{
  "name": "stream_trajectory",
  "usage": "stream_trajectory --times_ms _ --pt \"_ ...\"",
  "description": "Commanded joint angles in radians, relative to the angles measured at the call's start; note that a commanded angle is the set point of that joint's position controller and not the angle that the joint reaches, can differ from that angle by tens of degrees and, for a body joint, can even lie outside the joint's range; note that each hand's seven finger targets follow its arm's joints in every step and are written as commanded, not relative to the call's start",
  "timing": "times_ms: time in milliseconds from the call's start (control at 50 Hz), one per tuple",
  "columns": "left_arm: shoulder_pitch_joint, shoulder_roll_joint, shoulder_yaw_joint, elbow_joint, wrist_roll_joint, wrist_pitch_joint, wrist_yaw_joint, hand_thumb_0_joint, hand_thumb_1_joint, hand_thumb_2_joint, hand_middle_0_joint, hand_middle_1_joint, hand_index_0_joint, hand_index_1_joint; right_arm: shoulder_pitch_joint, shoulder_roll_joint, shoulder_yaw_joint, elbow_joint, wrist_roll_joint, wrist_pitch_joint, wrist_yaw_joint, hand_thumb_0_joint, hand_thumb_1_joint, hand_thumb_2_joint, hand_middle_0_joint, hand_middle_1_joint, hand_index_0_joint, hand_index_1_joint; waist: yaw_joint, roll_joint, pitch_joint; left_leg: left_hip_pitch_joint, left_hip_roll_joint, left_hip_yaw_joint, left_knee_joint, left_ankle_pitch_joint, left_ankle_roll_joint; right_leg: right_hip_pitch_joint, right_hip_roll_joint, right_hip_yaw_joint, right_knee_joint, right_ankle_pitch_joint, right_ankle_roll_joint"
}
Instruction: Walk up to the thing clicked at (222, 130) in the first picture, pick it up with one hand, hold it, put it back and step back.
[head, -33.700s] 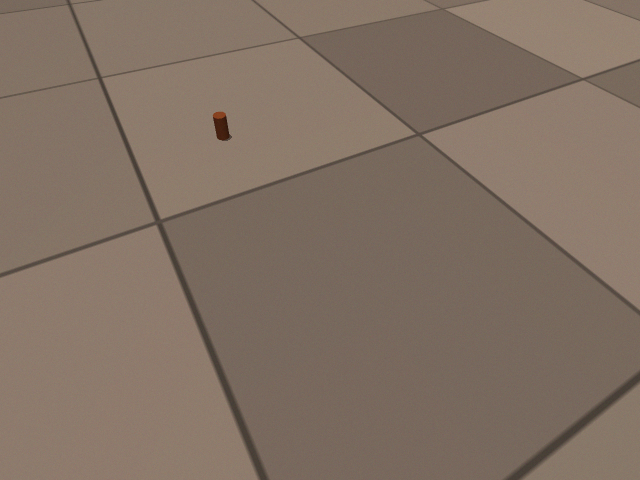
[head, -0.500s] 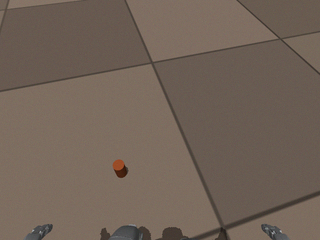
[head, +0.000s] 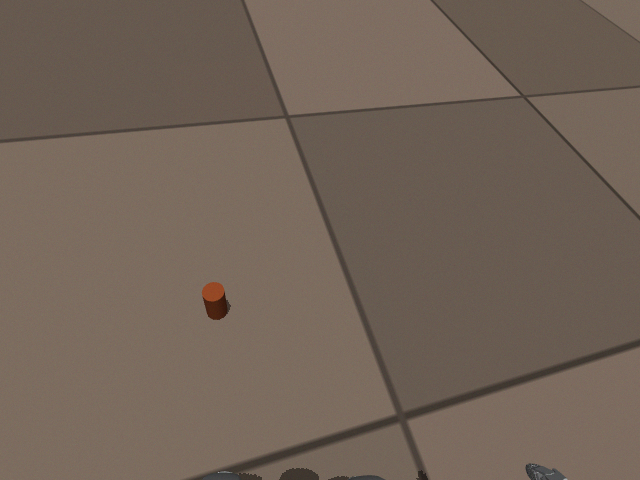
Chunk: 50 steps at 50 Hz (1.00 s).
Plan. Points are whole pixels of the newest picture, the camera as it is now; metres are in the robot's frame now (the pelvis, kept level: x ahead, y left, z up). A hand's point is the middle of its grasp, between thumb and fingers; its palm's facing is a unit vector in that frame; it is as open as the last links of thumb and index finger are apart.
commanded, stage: walk up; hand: left
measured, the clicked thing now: (215, 301) +0.67 +0.28 -0.70
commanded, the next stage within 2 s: stand in 1.18 s
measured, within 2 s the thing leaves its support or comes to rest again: neither
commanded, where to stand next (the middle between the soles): +0.33 +0.03 m, yaw +2 degrees
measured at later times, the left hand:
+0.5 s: hand out of the picture +0.06 +0.26 -0.14, palm faces +0.02 -0.91 -0.41, open 7.4 cm
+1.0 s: hand out of the picture +0.10 +0.26 -0.14, palm faces +0.08 -0.94 -0.33, open 7.4 cm
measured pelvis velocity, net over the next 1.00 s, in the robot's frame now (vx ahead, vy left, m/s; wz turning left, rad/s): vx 0.01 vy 0.00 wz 0.07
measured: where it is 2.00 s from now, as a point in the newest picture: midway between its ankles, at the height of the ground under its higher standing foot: outside the picture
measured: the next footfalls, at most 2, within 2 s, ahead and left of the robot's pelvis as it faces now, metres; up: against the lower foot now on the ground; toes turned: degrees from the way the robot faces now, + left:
right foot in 0.06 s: +0.04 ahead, -0.14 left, +0.00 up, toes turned +1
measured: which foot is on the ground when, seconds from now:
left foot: down 0.00-1.00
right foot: up 0.00-0.04, down 0.06-1.00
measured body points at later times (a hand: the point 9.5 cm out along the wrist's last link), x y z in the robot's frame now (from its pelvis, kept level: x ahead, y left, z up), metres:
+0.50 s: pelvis -0.02 -0.02 +0.00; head +0.01 -0.02 +0.45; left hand +0.06 +0.31 -0.11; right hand +0.03 -0.32 -0.12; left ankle -0.01 +0.11 -0.73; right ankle -0.02 -0.14 -0.71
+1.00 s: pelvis +0.01 +0.00 +0.01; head +0.03 +0.01 +0.46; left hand +0.10 +0.31 -0.12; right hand +0.12 -0.29 -0.11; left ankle -0.01 +0.12 -0.73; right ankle +0.00 -0.14 -0.73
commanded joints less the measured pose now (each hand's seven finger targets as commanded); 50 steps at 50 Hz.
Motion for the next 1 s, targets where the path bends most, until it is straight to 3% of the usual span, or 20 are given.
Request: stream_trajectory --times_ms 0,40,80,100,160,220,280,320,340,360,380,440,500,540,560,580,640,740,780,980 --pt "0.032 0.138 0.032 -0.008 -0.012 -0.089 0.015 0.0 0.9 0.9 -0.2 -0.3 -0.2 -0.3 -0.031 -0.29 -0.088 -0.076 -0.012 0.003 0.012 0.0 -0.9 -0.9 0.2 0.3 0.2 0.3 -0.031 0.325 -0.184 0.112 0.113 -0.101 -0.071 -0.132 0.191 0.139 -0.011 -0.15 -0.507 -0.001 -0.007" --pt "0.111 0.165 0.049 0.069 0.002 -0.111 0.032 0.0 0.9 0.9 -0.2 -0.3 -0.2 -0.3 -0.013 -0.225 -0.064 -0.068 0.003 0.023 0.019 0.0 -0.9 -0.9 0.2 0.3 0.2 0.3 0.007 0.15 -0.145 -0.06 0.04 -0.028 0.138 -0.143 0.123 0.287 0.013 -0.115 -0.638 0.132 -0.028" --pt "0.026 0.303 0.07 0.011 0.019 -0.119 0.041 0.0 0.9 0.9 -0.2 -0.3 -0.2 -0.3 -0.053 -0.168 -0.043 -0.103 0.018 0.024 0.017 0.0 -0.9 -0.9 0.2 0.3 0.2 0.3 0.024 -0.088 -0.061 -0.219 -0.061 -0.091 0.307 -0.333 0.022 0.03 -0.347 0.417 -0.743 -0.283 -0.202" --pt "-0.091 0.346 0.065 -0.012 0.027 -0.115 0.042 0.0 0.9 0.9 -0.2 -0.3 -0.2 -0.3 -0.062 -0.24 -0.075 -0.065 0.02 0.025 0.014 0.0 -0.9 -0.9 0.2 0.3 0.2 0.3 0.008 -0.125 0.036 -0.073 -0.038 -0.162 0.405 -0.309 0.011 -0.227 -0.408 0.497 -0.776 -0.399 -0.265" --pt "-0.133 0.217 0.038 -0.002 0.012 -0.13 0.042 0.0 0.9 0.9 -0.2 -0.3 -0.2 -0.3 -0.02 -0.221 -0.064 -0.012 0.04 0.01 0.032 0.0 -0.9 -0.9 0.2 0.3 0.2 0.3 -0.035 -0.085 0.064 -0.119 -0.047 -0.119 0.286 -0.186 0.013 -0.067 -0.249 0.181 -0.695 -0.162 -0.187" --pt "-0.034 0.236 0.046 0.035 0.01 -0.139 0.037 0.0 0.9 0.9 -0.2 -0.3 -0.2 -0.3 -0.021 -0.204 -0.052 0.002 0.024 -0.001 0.045 0.0 -0.9 -0.9 0.2 0.3 0.2 0.3 0.015 -0.134 0.02 -0.092 -0.061 -0.075 0.15 -0.224 0.007 0.027 -0.239 0.158 -0.658 -0.082 -0.185" --pt "-0.089 0.224 0.036 0.033 -0.001 -0.125 0.035 0.0 0.9 0.9 -0.2 -0.3 -0.2 -0.3 0.045 -0.193 -0.06 0.038 0.019 -0.018 0.051 0.0 -0.9 -0.9 0.2 0.3 0.2 0.3 -0.031 -0.134 -0.045 0.078 -0.088 0.004 -0.117 -0.141 0.02 0.034 -0.218 0.054 -0.558 0.065 -0.157" --pt "-0.047 0.129 0.004 0.031 -0.013 -0.121 0.039 0.0 0.9 0.9 -0.2 -0.3 -0.2 -0.3 0.099 -0.236 -0.082 0.057 0.005 -0.038 0.04 0.0 -0.9 -0.9 0.2 0.3 0.2 0.3 -0.046 0.054 -0.158 0.272 0.026 -0.219 -0.272 0.002 0.062 -0.009 -0.122 -0.061 -0.259 0.276 -0.08" --pt "-0.038 0.072 -0.013 0.027 -0.03 -0.122 0.042 0.0 0.9 0.9 -0.2 -0.3 -0.2 -0.3 0.076 -0.292 -0.089 0.042 0.0 -0.045 0.035 0.0 -0.9 -0.9 0.2 0.3 0.2 0.3 -0.03 0.213 -0.179 0.321 0.199 -0.483 -0.307 0.077 0.142 -0.136 -0.017 -0.169 -0.134 0.074 -0.033" --pt "-0.073 0.16 0.012 0.04 -0.028 -0.119 0.053 0.0 0.9 0.9 -0.2 -0.3 -0.2 -0.3 0.079 -0.341 -0.1 0.043 0.006 -0.039 0.038 0.0 -0.9 -0.9 0.2 0.3 0.2 0.3 -0.043 0.174 -0.161 0.227 0.255 -0.551 -0.29 -0.022 0.254 -0.111 -0.042 -0.128 -0.078 -0.125 -0.041" --pt "-0.085 0.181 0.012 0.045 -0.03 -0.122 0.053 0.0 0.9 0.9 -0.2 -0.3 -0.2 -0.3 0.07 -0.344 -0.104 0.051 0.006 -0.034 0.038 0.0 -0.9 -0.9 0.2 0.3 0.2 0.3 -0.037 0.183 -0.107 0.157 0.259 -0.536 -0.29 -0.06 0.284 -0.088 -0.073 -0.107 -0.121 -0.146 -0.052" --pt "-0.06 0.133 0.0 0.053 -0.031 -0.138 0.044 0.0 0.9 0.9 -0.2 -0.3 -0.2 -0.3 0.021 -0.24 -0.067 0.041 0.006 -0.035 0.034 0.0 -0.9 -0.9 0.2 0.3 0.2 0.3 -0.011 0.229 -0.096 0.188 0.144 -0.305 -0.208 0.242 0.19 -0.053 -0.067 -0.141 -0.28 -0.037 -0.054" --pt "0.001 0.125 0.006 0.103 -0.023 -0.151 0.052 0.0 0.9 0.9 -0.2 -0.3 -0.2 -0.3 -0.041 -0.197 -0.041 0.041 0.039 -0.021 0.032 0.0 -0.9 -0.9 0.2 0.3 0.2 0.3 0.039 0.185 -0.176 0.06 0.055 -0.156 -0.032 0.37 0.095 0.259 -0.057 -0.157 -0.577 0.335 -0.052" --pt "0.011 0.209 0.025 0.109 -0.006 -0.152 0.062 0.0 0.9 0.9 -0.2 -0.3 -0.2 -0.3 -0.034 -0.137 -0.022 0.022 0.055 -0.014 0.027 0.0 -0.9 -0.9 0.2 0.3 0.2 0.3 0.031 0.018 -0.203 -0.116 -0.082 -0.104 0.107 0.065 0.023 0.371 -0.248 0.13 -0.614 0.392 -0.132" --pt "-0.059 0.243 0.023 0.093 -0.005 -0.149 0.058 0.0 0.9 0.9 -0.2 -0.3 -0.2 -0.3 -0.001 -0.143 -0.028 0.041 0.047 0.0 0.02 0.0 -0.9 -0.9 0.2 0.3 0.2 0.3 0.016 -0.029 -0.176 -0.082 -0.097 -0.094 0.179 -0.27 0.03 0.22 -0.379 0.223 -0.683 0.182 -0.213" --pt "-0.15 0.251 0.025 0.064 0.003 -0.149 0.053 0.0 0.9 0.9 -0.2 -0.3 -0.2 -0.3 0.041 -0.177 -0.04 0.067 0.039 0.004 0.019 0.0 -0.9 -0.9 0.2 0.3 0.2 0.3 -0.015 -0.039 -0.131 -0.026 -0.056 -0.088 0.239 -0.32 0.02 0.117 -0.425 0.262 -0.681 0.132 -0.271" --pt "-0.196 0.185 0.004 0.06 -0.006 -0.149 0.053 0.0 0.9 0.9 -0.2 -0.3 -0.2 -0.3 0.056 -0.173 -0.036 0.108 0.037 -0.01 0.026 0.0 -0.9 -0.9 0.2 0.3 0.2 0.3 -0.033 -0.059 -0.087 -0.004 -0.048 -0.079 0.072 -0.195 0.032 0.122 -0.308 0.065 -0.61 0.316 -0.192" --pt "-0.181 0.147 -0.008 0.084 -0.031 -0.133 0.046 0.0 0.9 0.9 -0.2 -0.3 -0.2 -0.3 0.05 -0.199 -0.04 0.13 0.017 -0.033 0.019 0.0 -0.9 -0.9 0.2 0.3 0.2 0.3 -0.025 -0.005 -0.188 0.168 0.044 -0.15 -0.135 0.408 0.073 0.16 -0.151 -0.129 -0.419 0.543 -0.059" --pt "-0.177 0.134 -0.008 0.109 -0.038 -0.128 0.046 0.0 0.9 0.9 -0.2 -0.3 -0.2 -0.3 -0.047 -0.226 -0.036 0.123 0.025 -0.037 0.023 0.0 -0.9 -0.9 0.2 0.3 0.2 0.3 0.008 0.07 -0.164 0.082 0.087 -0.206 -0.131 0.365 0.098 0.2 -0.105 -0.157 -0.467 0.342 -0.041" --pt "-0.204 0.135 -0.026 0.17 -0.032 -0.126 0.045 0.0 0.9 0.9 -0.2 -0.3 -0.2 -0.3 -0.121 -0.197 -0.02 0.162 0.032 -0.029 0.015 0.0 -0.9 -0.9 0.2 0.3 0.2 0.3 -0.005 0.154 -0.232 0.164 0.056 -0.139 -0.165 0.443 0.065 0.266 -0.135 -0.161 -0.514 0.455 -0.053"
